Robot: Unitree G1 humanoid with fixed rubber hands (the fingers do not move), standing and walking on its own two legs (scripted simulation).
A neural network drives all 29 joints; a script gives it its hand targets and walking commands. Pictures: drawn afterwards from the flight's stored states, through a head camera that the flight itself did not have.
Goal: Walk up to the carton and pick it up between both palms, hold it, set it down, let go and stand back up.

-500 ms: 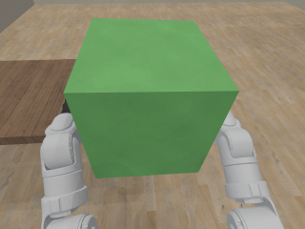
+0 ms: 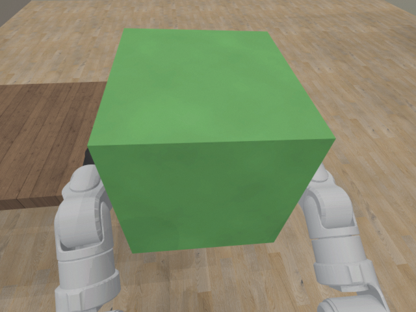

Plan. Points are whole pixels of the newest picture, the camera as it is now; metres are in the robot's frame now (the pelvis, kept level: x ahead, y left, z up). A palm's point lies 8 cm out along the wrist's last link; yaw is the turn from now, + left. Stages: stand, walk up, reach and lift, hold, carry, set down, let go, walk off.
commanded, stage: hold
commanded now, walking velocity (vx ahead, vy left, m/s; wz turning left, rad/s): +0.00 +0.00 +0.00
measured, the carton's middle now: (201, 139) +0.37 -0.01 +0.18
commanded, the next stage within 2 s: none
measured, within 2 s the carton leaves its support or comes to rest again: neither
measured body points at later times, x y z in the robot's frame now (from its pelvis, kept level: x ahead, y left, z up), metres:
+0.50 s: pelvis -0.01 +0.01 +0.00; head +0.00 +0.00 +0.45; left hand +0.34 +0.17 +0.17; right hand +0.35 -0.17 +0.15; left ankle -0.03 +0.10 -0.76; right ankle -0.01 -0.12 -0.76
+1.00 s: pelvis -0.02 +0.00 +0.00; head -0.02 -0.01 +0.45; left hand +0.34 +0.17 +0.16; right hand +0.35 -0.18 +0.16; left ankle -0.03 +0.10 -0.76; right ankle -0.01 -0.12 -0.76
